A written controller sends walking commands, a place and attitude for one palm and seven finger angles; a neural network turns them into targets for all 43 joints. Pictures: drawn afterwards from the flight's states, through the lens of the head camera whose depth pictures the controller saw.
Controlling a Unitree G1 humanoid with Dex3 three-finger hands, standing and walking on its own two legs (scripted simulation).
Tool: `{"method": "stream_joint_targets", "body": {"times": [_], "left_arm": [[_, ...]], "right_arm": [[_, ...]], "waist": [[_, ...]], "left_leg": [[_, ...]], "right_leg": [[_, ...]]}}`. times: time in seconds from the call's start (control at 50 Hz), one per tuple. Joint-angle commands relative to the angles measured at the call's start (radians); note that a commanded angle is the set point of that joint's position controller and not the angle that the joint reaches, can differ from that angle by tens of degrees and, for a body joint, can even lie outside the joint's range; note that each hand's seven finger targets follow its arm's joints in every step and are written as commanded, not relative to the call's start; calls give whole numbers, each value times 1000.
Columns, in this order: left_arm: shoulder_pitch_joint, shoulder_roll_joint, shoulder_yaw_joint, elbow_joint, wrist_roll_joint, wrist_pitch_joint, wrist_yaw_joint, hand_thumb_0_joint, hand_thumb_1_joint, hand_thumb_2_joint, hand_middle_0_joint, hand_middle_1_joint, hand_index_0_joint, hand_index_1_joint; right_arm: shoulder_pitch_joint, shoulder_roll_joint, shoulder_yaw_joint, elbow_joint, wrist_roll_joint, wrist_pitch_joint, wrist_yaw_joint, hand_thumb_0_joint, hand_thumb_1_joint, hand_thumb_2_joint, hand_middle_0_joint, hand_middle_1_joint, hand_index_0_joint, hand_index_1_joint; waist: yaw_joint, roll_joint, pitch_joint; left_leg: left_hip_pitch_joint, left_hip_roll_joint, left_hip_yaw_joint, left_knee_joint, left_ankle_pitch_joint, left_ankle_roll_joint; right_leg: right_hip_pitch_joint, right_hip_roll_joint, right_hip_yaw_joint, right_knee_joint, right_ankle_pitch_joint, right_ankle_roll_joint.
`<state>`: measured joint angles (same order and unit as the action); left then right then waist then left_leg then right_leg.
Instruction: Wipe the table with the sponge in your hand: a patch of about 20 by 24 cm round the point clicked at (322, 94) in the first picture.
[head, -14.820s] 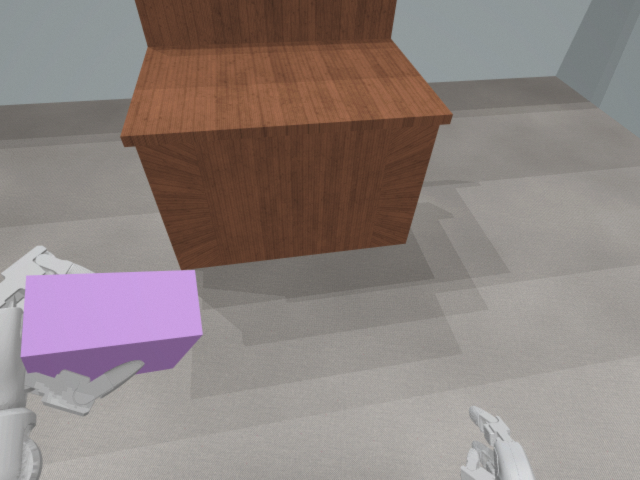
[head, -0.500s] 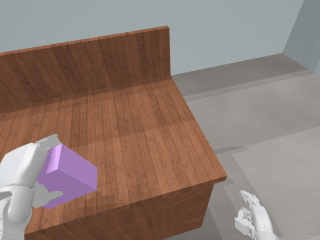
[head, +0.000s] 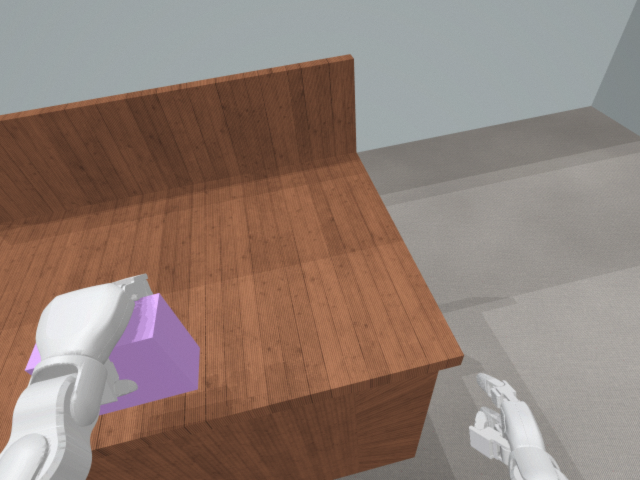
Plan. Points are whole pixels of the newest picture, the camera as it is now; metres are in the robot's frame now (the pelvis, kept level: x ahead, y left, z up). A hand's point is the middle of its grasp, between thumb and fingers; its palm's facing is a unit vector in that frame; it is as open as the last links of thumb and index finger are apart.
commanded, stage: turn the palm down, sponge in hand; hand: left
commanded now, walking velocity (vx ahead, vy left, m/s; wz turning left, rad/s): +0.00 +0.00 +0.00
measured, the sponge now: (133, 365) +0.21 +0.29 +0.04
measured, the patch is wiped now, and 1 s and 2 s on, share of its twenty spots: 0.00 0.00 0.00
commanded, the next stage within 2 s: move the sponge above the wiping area in 0.38 s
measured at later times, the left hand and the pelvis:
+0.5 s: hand (126, 341) +0.22 +0.28 +0.09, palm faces +0.01 -0.07 -1.00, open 10.2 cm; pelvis +0.00 -0.01 +0.00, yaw +0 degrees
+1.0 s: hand (134, 338) +0.23 +0.28 +0.08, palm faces +0.01 -0.08 -1.00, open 10.2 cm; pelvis +0.00 +0.00 +0.00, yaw -1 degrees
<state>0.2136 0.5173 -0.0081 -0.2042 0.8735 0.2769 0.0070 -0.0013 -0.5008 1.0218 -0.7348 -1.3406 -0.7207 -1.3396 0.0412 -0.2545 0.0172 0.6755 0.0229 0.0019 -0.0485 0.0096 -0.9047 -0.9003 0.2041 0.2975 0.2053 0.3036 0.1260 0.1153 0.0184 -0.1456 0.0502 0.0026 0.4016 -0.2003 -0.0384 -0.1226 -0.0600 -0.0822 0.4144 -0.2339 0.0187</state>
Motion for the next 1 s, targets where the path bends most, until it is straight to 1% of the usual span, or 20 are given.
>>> {"method": "stream_joint_targets", "body": {"times": [0.0, 0.06, 0.08, 0.16, 0.18, 0.26, 0.28, 0.36, 0.46, 0.48, 0.56, 0.58, 0.66, 0.68, 0.76, 0.78, 0.86, 0.88, 0.96, 0.98], "left_arm": [[-196, 226, 165, -179, 26, 1, 38, 0, 100, 1300, -1200, -1600, -1200, -1600], [-199, 243, 186, -206, 26, -3, 36, 0, 100, 1300, -1200, -1600, -1200, -1600], [-211, 195, 132, -205, 29, -6, 32, 0, 100, 1300, -1200, -1600, -1200, -1600], [-193, 252, 200, -199, 34, -7, 40, 0, 100, 1300, -1200, -1600, -1200, -1600], [-203, 197, 141, -200, 28, -7, 37, 0, 100, 1300, -1200, -1600, -1200, -1600], [-198, 250, 199, -185, 28, 2, 44, 0, 100, 1300, -1200, -1600, -1200, -1600], [-207, 183, 128, -183, 24, 2, 41, 0, 100, 1300, -1200, -1600, -1200, -1600], [-216, 244, 180, -204, 37, 1, 44, 0, 100, 1300, -1200, -1600, -1200, -1600], [-206, 248, 190, -194, 39, 2, 48, 0, 100, 1300, -1200, -1600, -1200, -1600], [-204, 193, 135, -183, 33, 2, 46, 0, 100, 1300, -1200, -1600, -1200, -1600], [-199, 218, 164, -165, 37, 8, 51, 0, 100, 1300, -1200, -1600, -1200, -1600], [-232, 167, 101, -154, 38, 10, 44, 0, 100, 1300, -1200, -1600, -1200, -1600], [-276, 233, 155, -143, 54, 2, 54, 0, 100, 1300, -1200, -1600, -1200, -1600], [-305, 177, 94, -156, 59, -5, 52, 0, 100, 1300, -1200, -1600, -1200, -1600], [-294, 217, 146, -112, 64, -4, 65, 0, 100, 1300, -1200, -1600, -1200, -1600], [-315, 151, 77, -117, 62, -7, 62, 0, 100, 1300, -1200, -1600, -1200, -1600], [-247, 225, 164, -103, 66, 7, 76, 0, 100, 1300, -1200, -1600, -1200, -1600], [-282, 144, 81, -125, 61, 5, 72, 0, 100, 1300, -1200, -1600, -1200, -1600], [-245, 170, 112, -119, 65, 17, 76, 0, 100, 1300, -1200, -1600, -1200, -1600], [-252, 122, 59, -124, 58, 16, 72, 0, 100, 1300, -1200, -1600, -1200, -1600]], "right_arm": [[-192, -97, -34, -172, 7, -65, -6, 0, -900, -900, 200, 300, 200, 300], [-231, -96, -33, -171, 6, -65, -9, 0, -900, -900, 200, 300, 200, 300], [-207, -92, -32, -177, 5, -69, -8, 0, -900, -900, 200, 300, 200, 300], [-226, -97, -36, -169, 5, -69, -8, 0, -900, -900, 200, 300, 200, 300], [-204, -92, -35, -179, 6, -72, -8, 0, -900, -900, 200, 300, 200, 300], [-232, -98, -36, -170, 8, -69, -10, 0, -900, -900, 200, 300, 200, 300], [-211, -92, -36, -177, 10, -71, -12, 0, -900, -900, 200, 300, 200, 300], [-236, -96, -36, -172, 9, -73, -10, 0, -900, -900, 200, 300, 200, 300], [-235, -96, -37, -169, 8, -73, -10, 0, -900, -900, 200, 300, 200, 300], [-207, -92, -38, -174, 10, -75, -11, 0, -900, -900, 200, 300, 200, 300], [-231, -97, -37, -164, 11, -73, -9, 0, -900, -900, 200, 300, 200, 300], [-213, -94, -32, -169, 10, -72, -10, 0, -900, -900, 200, 300, 200, 300], [-232, -99, -34, -158, 9, -75, -16, 0, -900, -900, 200, 300, 200, 300], [-215, -92, -33, -166, 9, -80, -16, 0, -900, -900, 200, 300, 200, 300], [-226, -96, -35, -149, 8, -75, -15, 0, -900, -900, 200, 300, 200, 300], [-213, -90, -34, -157, 10, -78, -15, 0, -900, -900, 200, 300, 200, 300], [-229, -100, -38, -149, 8, -70, -9, 0, -900, -900, 200, 300, 200, 300], [-215, -91, -36, -161, 10, -73, -8, 0, -900, -900, 200, 300, 200, 300], [-231, -96, -39, -156, 11, -69, -2, 0, -900, -900, 200, 300, 200, 300], [-210, -93, -38, -167, 11, -72, -2, 0, -900, -900, 200, 300, 200, 300]], "waist": [[0, -84, -187], [7, -48, -172], [-4, -57, -181], [12, -52, -166], [-1, -55, -174], [12, -55, -153], [-5, -60, -154], [12, -20, -167], [16, -31, -159], [0, -45, -169], [8, -43, -148], [-3, -64, -153], [7, -35, -158], [-5, -37, -192], [5, -41, -167], [-9, -37, -179], [18, -33, -178], [-3, -33, -202], [9, -35, -175], [-2, -46, -185]], "left_leg": [[53, -67, -1, -30, 225, 67], [67, -71, -5, -27, 220, 66], [66, -68, 9, -24, 229, 71], [68, -71, -4, -25, 233, 67], [63, -68, 12, -20, 242, 71], [60, -72, -4, -26, 216, 65], [53, -67, 15, -24, 208, 69], [67, -72, -5, -32, 206, 64], [63, -71, -7, -35, 203, 65], [56, -65, 9, -32, 205, 68], [57, -68, -5, -38, 195, 62], [48, -66, 4, -40, 184, 66], [60, -71, -9, -48, 164, 64], [67, -70, 7, -38, 184, 68], [65, -70, -9, -48, 173, 61], [64, -66, 6, -44, 175, 66], [58, -69, -14, -47, 198, 59], [63, -64, 9, -41, 209, 64], [62, -65, -11, -44, 207, 59], [55, -62, 2, -41, 209, 65]], "right_leg": [[37, 57, 37, -69, 141, -56], [26, 66, 72, -79, 138, -65], [28, 57, 38, -70, 153, -58], [26, 65, 78, -75, 163, -66], [34, 54, 41, -66, 181, -58], [22, 63, 86, -79, 146, -65], [21, 53, 45, -74, 141, -55], [26, 64, 81, -76, 127, -68], [23, 64, 80, -77, 125, -69], [32, 56, 44, -68, 133, -60], [18, 65, 80, -78, 123, -69], [14, 57, 40, -75, 115, -60], [14, 68, 78, -82, 86, -72], [24, 59, 38, -69, 112, -64], [14, 70, 71, -81, 96, -74], [13, 61, 35, -73, 104, -66], [34, 69, 75, -71, 124, -77], [38, 59, 36, -61, 147, -67], [25, 69, 66, -66, 137, -76], [32, 60, 28, -57, 146, -67]]}}
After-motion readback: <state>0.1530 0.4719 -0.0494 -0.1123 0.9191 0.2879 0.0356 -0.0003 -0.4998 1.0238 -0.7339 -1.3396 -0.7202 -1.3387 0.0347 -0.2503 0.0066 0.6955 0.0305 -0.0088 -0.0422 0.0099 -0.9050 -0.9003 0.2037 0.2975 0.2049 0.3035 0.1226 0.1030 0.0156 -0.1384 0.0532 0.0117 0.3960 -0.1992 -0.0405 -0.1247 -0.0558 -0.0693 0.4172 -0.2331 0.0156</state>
